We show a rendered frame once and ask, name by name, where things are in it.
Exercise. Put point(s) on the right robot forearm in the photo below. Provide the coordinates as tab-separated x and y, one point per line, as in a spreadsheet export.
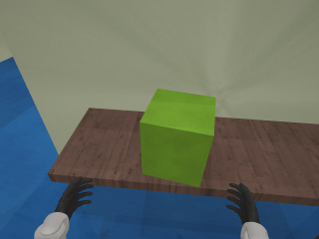
253	230

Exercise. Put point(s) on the robot left hand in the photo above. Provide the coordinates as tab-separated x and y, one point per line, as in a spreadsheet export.
68	203

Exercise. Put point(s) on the robot right hand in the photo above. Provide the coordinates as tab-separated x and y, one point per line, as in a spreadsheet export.
248	211

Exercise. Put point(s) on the table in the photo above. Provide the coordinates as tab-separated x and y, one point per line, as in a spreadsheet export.
277	160

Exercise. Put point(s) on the left robot forearm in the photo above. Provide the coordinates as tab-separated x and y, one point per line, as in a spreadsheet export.
55	226

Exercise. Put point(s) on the carton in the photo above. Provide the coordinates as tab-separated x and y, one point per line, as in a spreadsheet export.
177	131

